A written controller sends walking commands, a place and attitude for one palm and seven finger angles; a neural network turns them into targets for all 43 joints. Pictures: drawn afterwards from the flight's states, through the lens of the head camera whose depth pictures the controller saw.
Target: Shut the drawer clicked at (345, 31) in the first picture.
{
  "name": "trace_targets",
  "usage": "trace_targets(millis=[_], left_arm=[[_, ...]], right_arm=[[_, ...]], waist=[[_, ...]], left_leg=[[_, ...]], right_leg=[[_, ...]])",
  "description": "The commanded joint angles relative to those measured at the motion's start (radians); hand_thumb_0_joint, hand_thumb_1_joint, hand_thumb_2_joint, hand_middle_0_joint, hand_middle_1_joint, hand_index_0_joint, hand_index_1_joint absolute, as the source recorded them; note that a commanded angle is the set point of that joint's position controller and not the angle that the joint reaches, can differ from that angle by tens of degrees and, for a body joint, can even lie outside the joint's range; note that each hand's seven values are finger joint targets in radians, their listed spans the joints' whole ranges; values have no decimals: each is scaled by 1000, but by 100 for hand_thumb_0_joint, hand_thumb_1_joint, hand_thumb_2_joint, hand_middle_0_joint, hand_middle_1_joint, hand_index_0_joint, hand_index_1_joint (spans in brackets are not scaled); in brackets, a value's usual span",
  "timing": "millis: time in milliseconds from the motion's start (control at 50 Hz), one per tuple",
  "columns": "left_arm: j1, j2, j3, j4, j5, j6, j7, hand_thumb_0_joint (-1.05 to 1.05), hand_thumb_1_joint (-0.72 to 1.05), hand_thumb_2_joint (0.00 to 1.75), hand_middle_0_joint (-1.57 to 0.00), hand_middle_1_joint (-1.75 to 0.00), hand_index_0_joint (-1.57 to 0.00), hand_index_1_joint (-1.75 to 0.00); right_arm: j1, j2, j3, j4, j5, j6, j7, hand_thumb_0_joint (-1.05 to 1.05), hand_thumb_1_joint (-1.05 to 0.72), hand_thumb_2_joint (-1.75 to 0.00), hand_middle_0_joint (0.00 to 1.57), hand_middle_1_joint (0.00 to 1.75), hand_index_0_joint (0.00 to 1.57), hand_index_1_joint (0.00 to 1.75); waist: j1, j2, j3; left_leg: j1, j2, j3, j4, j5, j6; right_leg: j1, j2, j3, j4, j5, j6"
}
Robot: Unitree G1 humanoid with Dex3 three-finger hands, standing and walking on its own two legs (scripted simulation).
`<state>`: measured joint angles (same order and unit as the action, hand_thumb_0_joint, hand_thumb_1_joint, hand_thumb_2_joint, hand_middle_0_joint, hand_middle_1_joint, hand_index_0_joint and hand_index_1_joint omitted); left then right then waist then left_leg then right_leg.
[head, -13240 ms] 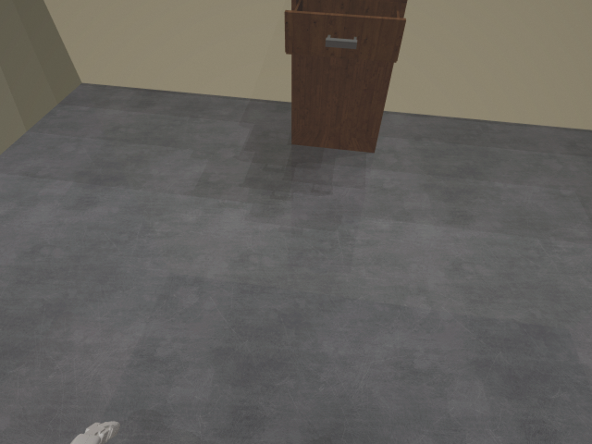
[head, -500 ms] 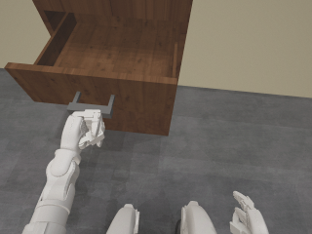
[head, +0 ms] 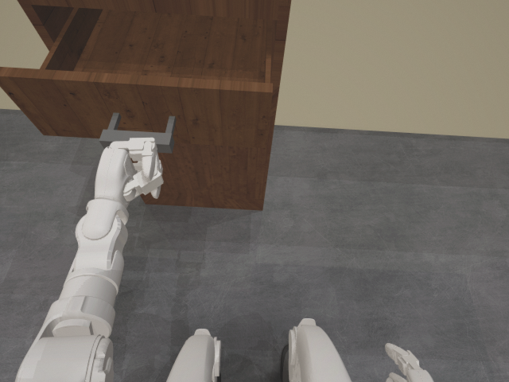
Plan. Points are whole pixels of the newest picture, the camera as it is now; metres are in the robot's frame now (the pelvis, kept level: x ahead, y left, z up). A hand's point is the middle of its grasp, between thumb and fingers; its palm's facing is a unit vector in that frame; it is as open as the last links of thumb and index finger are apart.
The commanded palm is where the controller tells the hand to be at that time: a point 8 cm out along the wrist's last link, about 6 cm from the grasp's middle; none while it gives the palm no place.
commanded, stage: push the drawer shut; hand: left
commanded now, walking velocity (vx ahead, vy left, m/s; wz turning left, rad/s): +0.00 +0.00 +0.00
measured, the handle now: (140, 130) +0.50 +0.19 +0.05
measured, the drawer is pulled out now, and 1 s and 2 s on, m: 0.17 0.05 0.00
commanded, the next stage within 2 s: pull the fist back off the drawer in 1.80 s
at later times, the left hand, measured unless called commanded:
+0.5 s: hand (161, 143) +0.48 +0.15 +0.04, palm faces -0.08 -0.99 -0.06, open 2.8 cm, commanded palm +0.48 +0.20 +0.05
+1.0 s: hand (168, 113) +0.54 +0.15 +0.04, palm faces -0.07 -1.00 -0.05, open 2.9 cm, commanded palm +0.55 +0.18 +0.05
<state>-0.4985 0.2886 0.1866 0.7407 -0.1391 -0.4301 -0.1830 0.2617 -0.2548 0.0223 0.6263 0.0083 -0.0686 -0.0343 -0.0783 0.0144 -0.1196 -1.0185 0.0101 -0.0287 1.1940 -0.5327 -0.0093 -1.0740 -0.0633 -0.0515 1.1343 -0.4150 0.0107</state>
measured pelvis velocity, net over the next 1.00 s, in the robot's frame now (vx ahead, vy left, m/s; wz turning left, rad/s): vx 0.00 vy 0.01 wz -0.03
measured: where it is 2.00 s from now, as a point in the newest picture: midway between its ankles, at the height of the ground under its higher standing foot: outside the picture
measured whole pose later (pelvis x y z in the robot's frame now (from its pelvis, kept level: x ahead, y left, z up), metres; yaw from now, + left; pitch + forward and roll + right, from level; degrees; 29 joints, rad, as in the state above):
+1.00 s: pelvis +0.00 +0.01 -0.02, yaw -2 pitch +27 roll -3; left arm -1.02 0.51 0.35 1.20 -0.03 -0.43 -0.20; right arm 0.34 -0.26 0.05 0.63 -0.05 0.02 0.01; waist -0.21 0.03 -0.11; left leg -1.20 0.03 -0.04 1.27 -0.55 0.00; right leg -1.24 -0.04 -0.06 1.17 -0.40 0.02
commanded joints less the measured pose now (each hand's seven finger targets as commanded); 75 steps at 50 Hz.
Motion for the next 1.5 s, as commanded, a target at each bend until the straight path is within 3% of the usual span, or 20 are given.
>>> trace_targets(millis=[0, 180, 200, 380, 440, 520, 560, 660, 720, 760, 800, 880, 1020, 1120, 1180, 1240, 1320, 1380, 1420, 1480], left_arm=[[-513, 171, 61, -195, -21, -81, 4, 0, 90, 90, -140, -160, -140, -160], [-621, 218, 98, -79, -13, -105, -12, 0, 90, 90, -140, -160, -140, -160], [-655, 195, 78, -69, -12, -107, -14, 0, 90, 90, -140, -160, -140, -160], [-786, 295, 141, 50, 4, -111, -26, 0, 90, 90, -140, -160, -140, -160], [-840, 261, 110, 79, 6, -106, -27, 0, 90, 90, -140, -160, -140, -160], [-893, 297, 130, 90, 19, -103, -22, 0, 90, 90, -140, -160, -140, -160], [-885, 324, 152, 127, 25, -98, -21, 0, 90, 90, -140, -160, -140, -160], [-951, 366, 170, 149, 39, -87, -21, 0, 90, 90, -140, -160, -140, -160], [-967, 392, 191, 160, 45, -85, -18, 0, 90, 90, -140, -160, -140, -160], [-986, 395, 190, 173, 52, -81, -17, 0, 90, 90, -140, -160, -140, -160], [-1022, 376, 166, 198, 61, -72, -13, 0, 90, 90, -140, -160, -140, -160], [-1087, 403, 174, 209, 78, -68, 4, 0, 90, 90, -140, -160, -140, -160], [-1149, 462, 203, 224, 100, -50, 7, 0, 90, 90, -140, -160, -140, -160], [-1182, 483, 206, 283, 115, -27, 10, 0, 90, 90, -140, -160, -140, -160], [-1220, 494, 200, 282, 129, -23, 11, 0, 90, 90, -140, -160, -140, -160], [-1249, 509, 205, 302, 133, -12, 14, 0, 90, 90, -140, -160, -140, -160], [-1295, 515, 195, 318, 148, 4, 16, 0, 90, 90, -140, -160, -140, -160], [-1331, 568, 222, 315, 159, 12, 20, 0, 90, 90, -140, -160, -140, -160], [-1349, 550, 205, 311, 165, 20, 19, 0, 90, 90, -140, -160, -140, -160], [-1388, 536, 191, 315, 160, 27, 20, 0, 90, 90, -140, -160, -140, -160]], right_arm=[[74, -153, -57, -94, 0, -27, -10, 0, -90, -90, 20, 30, 20, 30], [106, -158, -59, -78, -4, -5, -2, 0, -90, -90, 20, 30, 20, 30], [105, -156, -57, -74, -4, -3, -1, 0, -90, -90, 20, 30, 20, 30], [145, -173, -54, -56, -15, 21, 1, 0, -90, -90, 20, 30, 20, 30], [155, -172, -51, -55, -19, 25, 5, 0, -90, -90, 20, 30, 20, 30], [171, -177, -51, -50, -27, 35, 9, 0, -90, -90, 20, 30, 20, 30], [184, -183, -49, -51, -29, 42, 12, 0, -90, -90, 20, 30, 20, 30], [202, -186, -44, -48, -34, 53, 16, 0, -90, -90, 20, 30, 20, 30], [213, -188, -42, -47, -39, 59, 19, 0, -90, -90, 20, 30, 20, 30], [223, -190, -42, -47, -41, 63, 20, 0, -90, -90, 20, 30, 20, 30], [228, -191, -38, -42, -43, 67, 22, 0, -90, -90, 20, 30, 20, 30], [248, -197, -37, -36, -51, 71, 24, 0, -90, -90, 20, 30, 20, 30], [281, -201, -30, -31, -62, 81, 30, 0, -90, -90, 20, 30, 20, 30], [293, -201, -22, -28, -63, 91, 34, 0, -90, -90, 20, 30, 20, 30], [305, -203, -20, -27, -66, 95, 35, 0, -90, -90, 20, 30, 20, 30], [318, -206, -16, -25, -70, 97, 37, 0, -90, -90, 20, 30, 20, 30], [333, -207, -13, -17, -75, 101, 40, 0, -90, -90, 20, 30, 20, 30], [350, -213, -10, -16, -78, 106, 39, 0, -90, -90, 20, 30, 20, 30], [356, -209, -9, -13, -81, 107, 43, 0, -90, -90, 20, 30, 20, 30], [363, -211, -10, -6, -79, 110, 43, 0, -90, -90, 20, 30, 20, 30]], waist=[[-55, 34, -448], [-75, 38, -439], [-86, 48, -433], [-106, 53, -476], [-127, 99, -458], [-134, 106, -511], [-136, 85, -505], [-154, 105, -516], [-148, 124, -525], [-159, 131, -530], [-177, 130, -487], [-196, 147, -517], [-205, 189, -577], [-224, 176, -528], [-231, 234, -556], [-250, 217, -541], [-262, 255, -552], [-272, 250, -580], [-277, 286, -595], [-295, 284, -573]], left_leg=[[185, -21, 2, -189, 173, 23], [159, -18, 8, -175, 169, 26], [162, -20, 9, -174, 160, 27], [147, -18, -2, -149, 176, 32], [160, -19, -8, -146, 176, 32], [160, -17, -10, -130, 196, 33], [155, -14, -18, -131, 201, 33], [137, -12, -16, -120, 200, 37], [140, -10, -21, -118, 209, 35], [151, -7, -24, -115, 220, 35], [134, -6, -30, -117, 191, 35], [140, -5, -39, -105, 194, 37], [157, 1, -47, -84, 257, 36], [105, 3, -45, -78, 224, 40], [143, 5, -54, -75, 252, 35], [118, 6, -56, -63, 248, 42], [128, 9, -62, -55, 267, 37], [127, 13, -66, -44, 291, 40], [149, 15, -69, -39, 314, 37], [147, 16, -71, -39, 283, 38]], right_leg=[[306, 51, 25, -150, 80, -29], [294, 56, 31, -148, 86, -27], [280, 57, 30, -149, 80, -26], [260, 64, 30, -132, 90, -28], [211, 66, 22, -126, 83, -30], [220, 67, 27, -120, 99, -27], [212, 71, 20, -117, 97, -28], [210, 75, 24, -117, 100, -26], [203, 75, 21, -112, 100, -28], [181, 78, 17, -107, 104, -28], [147, 78, 12, -109, 79, -27], [122, 80, 12, -101, 78, -26], [124, 84, 8, -89, 116, -30], [112, 88, 7, -94, 97, -28], [77, 88, 1, -84, 106, -31], [70, 92, 2, -83, 108, -31], [43, 91, -3, -78, 115, -31], [52, 94, -3, -73, 133, -31], [39, 93, -5, -72, 146, -33], [8, 95, -7, -80, 124, -29]])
